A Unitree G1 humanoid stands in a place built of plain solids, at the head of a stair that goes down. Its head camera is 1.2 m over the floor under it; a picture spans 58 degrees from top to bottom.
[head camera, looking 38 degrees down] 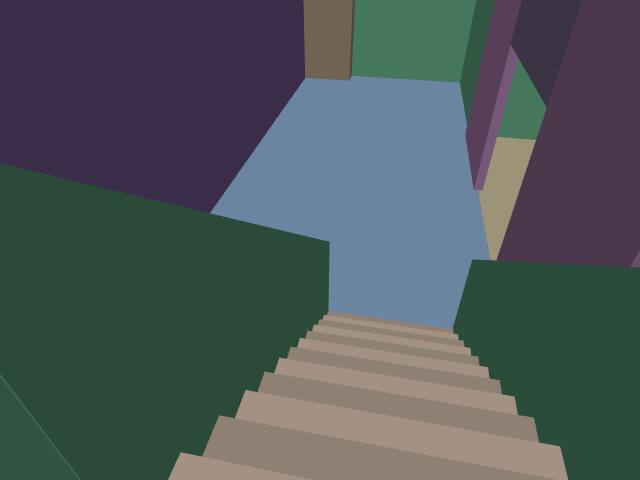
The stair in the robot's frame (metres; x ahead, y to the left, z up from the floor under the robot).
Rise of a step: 0.21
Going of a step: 0.25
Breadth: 1.40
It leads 11 degrees to the right of straight ahead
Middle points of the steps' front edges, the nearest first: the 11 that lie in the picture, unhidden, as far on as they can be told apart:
0.80 -0.28 -0.42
1.05 -0.33 -0.62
1.29 -0.38 -0.83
1.54 -0.43 -1.04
1.79 -0.48 -1.25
2.04 -0.53 -1.46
2.29 -0.58 -1.67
2.54 -0.63 -1.88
2.79 -0.68 -2.09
3.04 -0.73 -2.30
3.29 -0.78 -2.51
